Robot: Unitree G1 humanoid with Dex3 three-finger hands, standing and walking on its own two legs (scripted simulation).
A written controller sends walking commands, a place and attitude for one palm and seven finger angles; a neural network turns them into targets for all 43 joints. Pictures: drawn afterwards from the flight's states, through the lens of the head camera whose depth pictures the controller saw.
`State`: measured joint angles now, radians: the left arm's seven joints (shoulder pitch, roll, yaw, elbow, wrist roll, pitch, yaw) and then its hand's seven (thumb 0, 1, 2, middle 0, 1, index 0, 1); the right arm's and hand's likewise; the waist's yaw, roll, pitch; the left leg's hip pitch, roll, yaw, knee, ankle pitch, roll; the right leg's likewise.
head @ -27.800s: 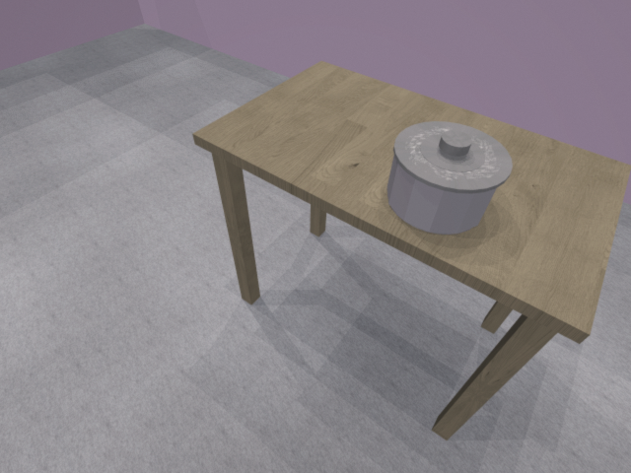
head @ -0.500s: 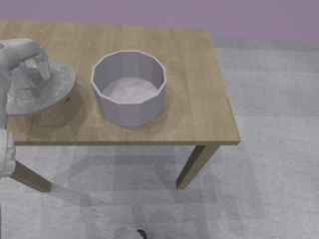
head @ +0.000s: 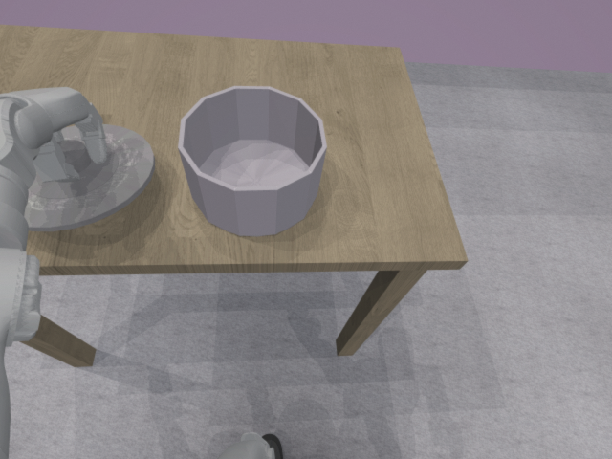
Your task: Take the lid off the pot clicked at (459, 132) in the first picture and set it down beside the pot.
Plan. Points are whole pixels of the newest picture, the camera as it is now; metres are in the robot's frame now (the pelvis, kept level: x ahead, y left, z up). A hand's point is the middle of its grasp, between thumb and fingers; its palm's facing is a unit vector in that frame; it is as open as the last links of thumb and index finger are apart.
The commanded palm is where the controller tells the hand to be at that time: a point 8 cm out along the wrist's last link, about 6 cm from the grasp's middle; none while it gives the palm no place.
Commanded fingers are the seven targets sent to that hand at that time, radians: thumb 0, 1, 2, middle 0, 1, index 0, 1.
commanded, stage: lower the lid onto the table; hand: left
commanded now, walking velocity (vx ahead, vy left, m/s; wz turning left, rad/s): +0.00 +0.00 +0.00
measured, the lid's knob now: (66, 157) +0.50 +0.30 +0.06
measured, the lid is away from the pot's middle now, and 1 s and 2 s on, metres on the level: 0.25 0.24 0.24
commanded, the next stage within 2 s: open the fingers wide in 0.62 s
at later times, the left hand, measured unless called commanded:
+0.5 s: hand (76, 167) +0.48 +0.28 +0.06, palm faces -0.49 -0.14 -0.86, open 6.8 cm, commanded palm +0.55 +0.27 +0.13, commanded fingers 0.00 0.55 1.06 -0.73 -1.01 -0.92 -1.12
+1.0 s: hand (81, 188) +0.46 +0.28 +0.04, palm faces -0.41 -0.10 -0.91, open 6.6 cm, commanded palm +0.50 +0.26 +0.11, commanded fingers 0.00 0.36 0.88 -0.58 -0.97 -0.70 -1.05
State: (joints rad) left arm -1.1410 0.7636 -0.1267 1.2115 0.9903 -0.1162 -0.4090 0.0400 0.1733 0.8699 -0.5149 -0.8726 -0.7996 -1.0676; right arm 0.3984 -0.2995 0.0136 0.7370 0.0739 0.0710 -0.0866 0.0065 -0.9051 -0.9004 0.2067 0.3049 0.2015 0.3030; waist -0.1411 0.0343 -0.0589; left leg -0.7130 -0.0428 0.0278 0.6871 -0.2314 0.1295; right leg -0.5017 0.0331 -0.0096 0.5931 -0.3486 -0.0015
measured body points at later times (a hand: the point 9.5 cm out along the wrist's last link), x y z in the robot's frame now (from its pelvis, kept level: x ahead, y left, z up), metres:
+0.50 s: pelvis -0.01 +0.00 -0.01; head +0.10 +0.04 +0.43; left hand +0.51 +0.29 +0.11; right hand -0.04 -0.28 -0.11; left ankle +0.05 +0.03 -0.72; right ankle -0.04 -0.16 -0.71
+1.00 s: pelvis -0.01 -0.02 -0.01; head +0.08 +0.02 +0.42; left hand +0.48 +0.28 +0.10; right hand -0.01 -0.29 -0.12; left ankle +0.05 +0.03 -0.72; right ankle -0.04 -0.16 -0.71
